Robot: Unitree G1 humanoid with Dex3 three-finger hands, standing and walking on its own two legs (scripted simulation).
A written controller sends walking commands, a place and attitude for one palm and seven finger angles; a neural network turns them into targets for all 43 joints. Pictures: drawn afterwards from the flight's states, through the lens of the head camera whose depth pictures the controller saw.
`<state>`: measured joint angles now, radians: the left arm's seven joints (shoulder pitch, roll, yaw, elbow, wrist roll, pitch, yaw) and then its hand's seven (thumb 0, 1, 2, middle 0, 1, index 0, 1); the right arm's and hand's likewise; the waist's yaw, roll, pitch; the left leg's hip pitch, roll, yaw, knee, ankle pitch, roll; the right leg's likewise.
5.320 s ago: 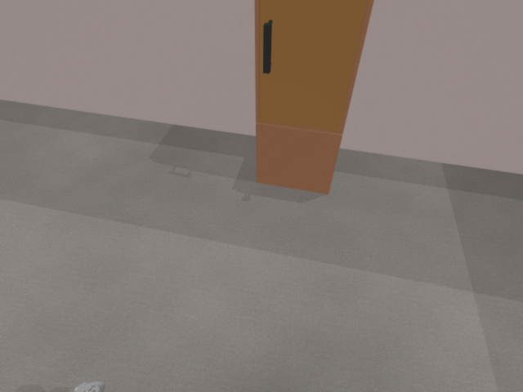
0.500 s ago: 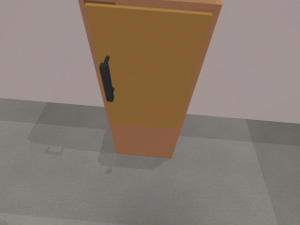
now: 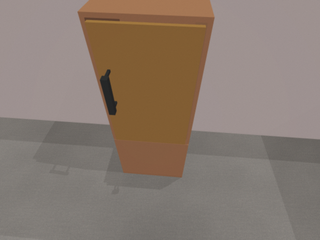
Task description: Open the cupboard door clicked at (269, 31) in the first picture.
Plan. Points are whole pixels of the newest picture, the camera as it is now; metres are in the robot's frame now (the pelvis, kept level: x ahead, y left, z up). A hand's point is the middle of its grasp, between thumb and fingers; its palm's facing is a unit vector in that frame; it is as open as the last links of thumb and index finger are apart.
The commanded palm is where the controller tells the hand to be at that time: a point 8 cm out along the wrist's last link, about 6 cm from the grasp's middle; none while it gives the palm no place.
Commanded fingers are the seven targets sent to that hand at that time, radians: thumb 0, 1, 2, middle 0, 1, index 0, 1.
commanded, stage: come to a stop and stand still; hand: left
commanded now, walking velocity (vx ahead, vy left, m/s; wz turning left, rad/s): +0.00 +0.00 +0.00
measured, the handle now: (110, 93) +0.61 +0.23 +0.00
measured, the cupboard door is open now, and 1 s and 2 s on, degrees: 0 0 0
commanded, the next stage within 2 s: look again from close up in 0.02 s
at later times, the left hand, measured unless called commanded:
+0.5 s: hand out of the picture +0.03 +0.21 -0.18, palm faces +0.03 -0.97 -0.23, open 7.4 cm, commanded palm none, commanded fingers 0.00 0.90 0.90 -0.20 -0.30 -0.20 -0.30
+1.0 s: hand out of the picture +0.01 +0.21 -0.19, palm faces +0.03 -0.98 -0.19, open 7.4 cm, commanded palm none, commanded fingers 0.00 0.90 0.90 -0.20 -0.30 -0.20 -0.30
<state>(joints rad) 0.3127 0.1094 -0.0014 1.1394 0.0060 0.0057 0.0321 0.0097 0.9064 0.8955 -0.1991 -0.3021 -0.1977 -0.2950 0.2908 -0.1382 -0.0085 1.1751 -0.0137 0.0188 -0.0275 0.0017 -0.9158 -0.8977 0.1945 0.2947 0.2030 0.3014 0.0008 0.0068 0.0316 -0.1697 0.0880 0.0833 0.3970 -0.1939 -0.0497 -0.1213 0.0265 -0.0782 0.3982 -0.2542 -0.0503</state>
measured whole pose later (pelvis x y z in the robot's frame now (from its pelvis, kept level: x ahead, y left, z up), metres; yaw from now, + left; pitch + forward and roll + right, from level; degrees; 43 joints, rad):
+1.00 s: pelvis +0.03 +0.04 -0.02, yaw -1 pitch +0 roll +0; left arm 0.36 0.14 0.02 1.09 0.03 -0.02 0.02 0.01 0.90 0.90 -0.20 -0.30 -0.20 -0.29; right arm 0.32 -0.16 0.00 1.09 -0.02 -0.01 -0.01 0.00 -0.91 -0.90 0.20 0.29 0.20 0.30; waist 0.01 0.01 0.02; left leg -0.23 0.02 0.08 0.61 -0.39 0.02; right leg -0.20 -0.03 -0.04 0.60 -0.41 0.00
